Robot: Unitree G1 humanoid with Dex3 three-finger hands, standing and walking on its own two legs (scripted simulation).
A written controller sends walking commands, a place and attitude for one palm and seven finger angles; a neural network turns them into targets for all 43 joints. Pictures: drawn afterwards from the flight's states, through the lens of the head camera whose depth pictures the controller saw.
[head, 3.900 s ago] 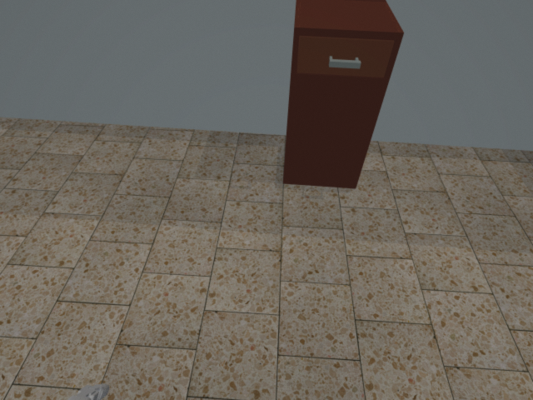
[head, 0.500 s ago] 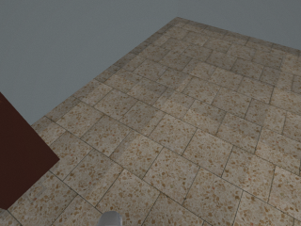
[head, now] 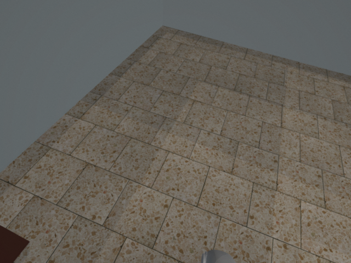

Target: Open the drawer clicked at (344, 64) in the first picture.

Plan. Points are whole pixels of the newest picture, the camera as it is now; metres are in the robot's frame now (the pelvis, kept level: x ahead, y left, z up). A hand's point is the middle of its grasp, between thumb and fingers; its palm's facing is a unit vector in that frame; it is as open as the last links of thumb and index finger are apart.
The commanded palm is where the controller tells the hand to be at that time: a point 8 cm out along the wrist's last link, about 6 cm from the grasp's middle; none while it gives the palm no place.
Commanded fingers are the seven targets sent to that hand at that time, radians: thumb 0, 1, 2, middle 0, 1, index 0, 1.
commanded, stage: walk to a spot facing it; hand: left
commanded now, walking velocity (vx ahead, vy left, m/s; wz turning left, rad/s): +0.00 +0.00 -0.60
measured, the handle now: out of the picture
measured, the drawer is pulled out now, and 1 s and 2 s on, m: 0.00 0.00 0.00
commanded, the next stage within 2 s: turn to face it in 0.04 s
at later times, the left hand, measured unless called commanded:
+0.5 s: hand (135, 244) +0.19 +0.12 -0.16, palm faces -0.03 -0.99 -0.16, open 7.4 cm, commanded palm none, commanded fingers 0.00 0.90 0.90 -0.20 -0.30 -0.20 -0.30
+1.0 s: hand out of the picture +0.07 +0.23 -0.16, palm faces +0.32 -0.91 -0.26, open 7.4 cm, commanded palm none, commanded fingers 0.00 0.90 0.90 -0.20 -0.30 -0.20 -0.30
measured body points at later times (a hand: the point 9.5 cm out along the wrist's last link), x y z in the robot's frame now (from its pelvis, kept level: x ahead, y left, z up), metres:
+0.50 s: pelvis +0.06 -0.03 +0.00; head +0.07 -0.04 +0.45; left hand +0.19 +0.17 -0.14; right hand +0.04 -0.26 -0.16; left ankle +0.04 +0.08 -0.69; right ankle +0.07 -0.15 -0.74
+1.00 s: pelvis +0.04 -0.01 +0.01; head +0.06 +0.02 +0.45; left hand +0.05 +0.28 -0.14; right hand +0.15 -0.24 -0.13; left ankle +0.06 +0.07 -0.74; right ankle +0.06 -0.19 -0.66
